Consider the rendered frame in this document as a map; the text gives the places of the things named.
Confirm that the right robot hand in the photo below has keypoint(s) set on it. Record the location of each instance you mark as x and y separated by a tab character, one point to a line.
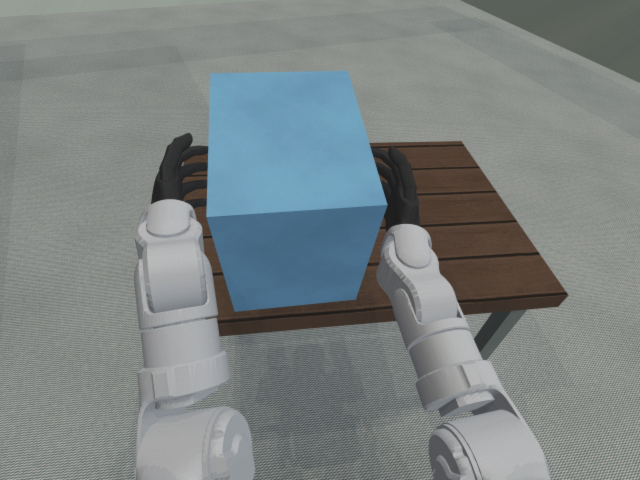
400	191

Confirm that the left robot forearm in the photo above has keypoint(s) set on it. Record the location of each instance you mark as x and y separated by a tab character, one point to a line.
174	288

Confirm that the carton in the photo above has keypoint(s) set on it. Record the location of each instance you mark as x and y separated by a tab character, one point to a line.
294	198

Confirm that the table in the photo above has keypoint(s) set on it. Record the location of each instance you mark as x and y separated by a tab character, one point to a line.
483	252

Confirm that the right robot forearm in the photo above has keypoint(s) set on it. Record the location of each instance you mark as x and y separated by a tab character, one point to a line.
452	376

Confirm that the robot left upper arm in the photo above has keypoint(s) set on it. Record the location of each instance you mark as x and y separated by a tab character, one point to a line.
204	444

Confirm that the robot right upper arm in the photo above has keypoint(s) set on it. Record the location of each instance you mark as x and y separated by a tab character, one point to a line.
490	446

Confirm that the left robot hand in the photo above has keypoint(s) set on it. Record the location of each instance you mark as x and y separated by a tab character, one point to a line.
168	183

